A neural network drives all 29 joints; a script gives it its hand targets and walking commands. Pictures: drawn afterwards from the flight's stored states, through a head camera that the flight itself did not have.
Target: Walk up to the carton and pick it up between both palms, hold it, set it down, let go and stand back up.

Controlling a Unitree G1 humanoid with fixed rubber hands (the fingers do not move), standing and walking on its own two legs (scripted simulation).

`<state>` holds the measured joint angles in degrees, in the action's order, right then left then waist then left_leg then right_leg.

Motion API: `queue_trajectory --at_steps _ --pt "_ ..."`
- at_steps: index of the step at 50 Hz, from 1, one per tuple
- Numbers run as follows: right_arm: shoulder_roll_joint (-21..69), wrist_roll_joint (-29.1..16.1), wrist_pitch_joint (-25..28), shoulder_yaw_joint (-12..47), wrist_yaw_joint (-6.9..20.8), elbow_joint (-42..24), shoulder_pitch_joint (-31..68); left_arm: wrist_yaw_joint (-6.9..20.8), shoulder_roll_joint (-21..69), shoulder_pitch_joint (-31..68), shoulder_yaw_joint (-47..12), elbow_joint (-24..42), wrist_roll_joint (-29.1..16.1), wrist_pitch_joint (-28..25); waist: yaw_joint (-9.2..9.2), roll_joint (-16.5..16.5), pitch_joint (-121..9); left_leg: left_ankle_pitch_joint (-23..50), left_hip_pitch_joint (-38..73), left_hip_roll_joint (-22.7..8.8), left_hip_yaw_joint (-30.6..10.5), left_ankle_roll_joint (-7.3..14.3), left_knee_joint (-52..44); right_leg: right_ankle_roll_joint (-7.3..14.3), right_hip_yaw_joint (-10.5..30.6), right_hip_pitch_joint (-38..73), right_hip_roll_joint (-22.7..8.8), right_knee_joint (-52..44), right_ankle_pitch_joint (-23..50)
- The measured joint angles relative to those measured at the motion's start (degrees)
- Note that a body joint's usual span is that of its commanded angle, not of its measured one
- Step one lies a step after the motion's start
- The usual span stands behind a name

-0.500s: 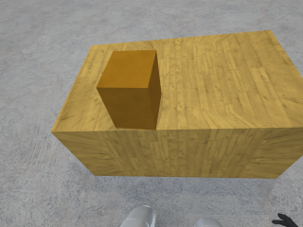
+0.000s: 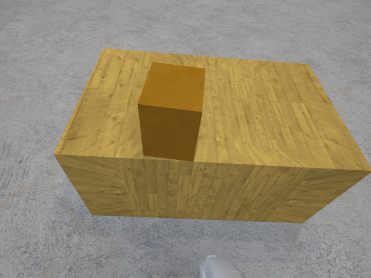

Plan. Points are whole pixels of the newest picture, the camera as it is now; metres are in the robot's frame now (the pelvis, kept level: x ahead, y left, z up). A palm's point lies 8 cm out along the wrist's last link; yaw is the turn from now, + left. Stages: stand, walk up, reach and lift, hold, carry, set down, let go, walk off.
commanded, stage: walk up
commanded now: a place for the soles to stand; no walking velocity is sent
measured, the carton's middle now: (173, 113) +0.63 +0.04 -0.07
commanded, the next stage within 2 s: none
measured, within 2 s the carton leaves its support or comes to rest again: neither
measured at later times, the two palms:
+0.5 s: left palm out of the picture +0.12 +0.27 -0.10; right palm out of the picture +0.08 -0.32 -0.12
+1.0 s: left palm out of the picture +0.13 +0.29 -0.09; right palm out of the picture +0.11 -0.32 -0.09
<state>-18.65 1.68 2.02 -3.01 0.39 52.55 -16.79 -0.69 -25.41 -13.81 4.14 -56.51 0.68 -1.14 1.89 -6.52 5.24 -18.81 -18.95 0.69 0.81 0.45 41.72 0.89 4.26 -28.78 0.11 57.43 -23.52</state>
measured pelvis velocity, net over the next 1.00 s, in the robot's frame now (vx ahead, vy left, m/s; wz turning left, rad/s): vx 0.05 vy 0.00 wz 0.02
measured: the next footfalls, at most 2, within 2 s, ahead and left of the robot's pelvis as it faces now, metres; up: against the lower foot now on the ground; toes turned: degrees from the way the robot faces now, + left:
right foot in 0.08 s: +0.12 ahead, -0.15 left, +0.00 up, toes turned -1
left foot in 1.14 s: +0.23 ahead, +0.19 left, +0.00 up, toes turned +0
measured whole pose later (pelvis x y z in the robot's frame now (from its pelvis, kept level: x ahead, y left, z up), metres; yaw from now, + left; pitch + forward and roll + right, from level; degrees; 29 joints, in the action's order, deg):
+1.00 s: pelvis +0.05 +0.00 +0.02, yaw +1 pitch -3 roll -1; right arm -22.8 3.4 -0.8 -4.1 3.3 59.5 -10.7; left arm 0.1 -18.5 -10.0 2.7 -60.0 1.7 -4.3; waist 1.2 2.0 0.6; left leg -28.3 -18.7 -1.0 -1.7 1.7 49.1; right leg 0.3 -1.1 -13.6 -1.6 31.5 -15.4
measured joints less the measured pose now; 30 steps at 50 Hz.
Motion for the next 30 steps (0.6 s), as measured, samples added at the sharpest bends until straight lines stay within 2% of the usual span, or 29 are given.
queue_trajectory --at_steps 4,6,8,12,14,17,18,22,26,30 --pt "-1.32 0.04 -0.46 -0.14 -0.11 1.2 0.76 1.04 1.4 0.29 -0.18 0.06 -0.01 -0.04 -0.56 0.28 -0.5 -1.81 -0.21 -1.62 1.26 -0.52 2.06 0.21 -0.41 4.46 -1.83 -10.55 0.39" --pt "-2.21 0.07 -1.1 -0.37 -0.04 1.46 2.04 1.09 2.77 1.01 -0.34 -0.82 0.16 -0.21 -0.11 2.79 0.29 -3.37 -0.34 -3.67 0.28 -1.19 4.44 -1.09 -2.13 6.4 -0.63 -13.53 6.56" --pt "-2.69 -0.24 -1.57 -0.29 -0.21 1.91 2.65 0.9 4.26 1.87 -0.65 -1.14 0.77 -0.51 0.52 5.78 0.73 -4.46 -0.6 -5.41 -1.94 -1.71 6.12 -1.55 -4.39 8.01 0.91 -14.81 7.5" --pt "-2.86 -0.93 -2.07 0.03 0.08 3.33 3.94 0.65 6.05 2.45 -1.55 -0.62 0.92 -1.1 -1.33 6.44 -1.1 -8.9 -1.26 -3.11 -2.42 0.28 6.52 0.05 -3.39 5.9 0.37 -13.04 5.44" --pt "-3.18 -1.03 -1.62 -0.09 0.19 3.86 5.14 0.53 6.84 3.01 -1.98 -1.11 0.54 -0.78 -1.56 6.99 -0.78 -3.63 -0.15 -2.6 -1.79 -0.67 4.08 -0.62 -2.5 5.76 -0.06 -12.47 5.25" --pt "-2.97 -1.1 -0.88 0.1 0.1 3.97 5.92 0.75 7.26 4.23 -2.36 -2.09 0.13 -0.68 -1.23 8.14 -0.35 -3.29 0.76 -2.34 -1.86 -2.27 2.81 -1.45 -2.53 6.36 -0.45 -12.91 5.35" --pt "-2.76 -1.24 -0.94 0.36 0.09 4.3 6.29 0.69 7.23 4.49 -2.35 -2.23 0.03 -0.94 -1.24 8.51 -0.24 -3.48 0.97 -2.5 -1.99 -2.33 2.52 -1.39 -2.69 6.67 -0.31 -13.39 5.46" --pt "-1.71 -1.49 -1.69 0.93 0.16 5.32 7.77 0.36 6.64 5.05 -2.51 -2.17 0.37 -1.77 -1.32 8.11 -0.12 -4.18 1.49 -1.54 -1.92 -0.22 0.91 -0.91 -2.34 6.78 -0.87 -14.33 5.69" --pt "-1.66 -1.29 -0.92 1.39 0.43 6.56 8.35 0.23 6.63 6.86 -2.89 -3.33 -0.32 -1.06 -1.21 7.71 0.25 -0.93 3.28 -0.92 -1.63 -2.17 -3.03 -1.6 -1.92 7.79 -1.62 -16.27 6.44" --pt "-1.51 -1.63 -1.37 1.86 0.39 7.94 9.17 0.05 6.74 7.95 -3.11 -3.65 -0.42 -1.3 -1.14 7.49 0.11 -0.21 4.27 -1.23 -1.6 -2.07 -5.12 -1.7 -1.99 9.15 -1.36 -19.25 7.85"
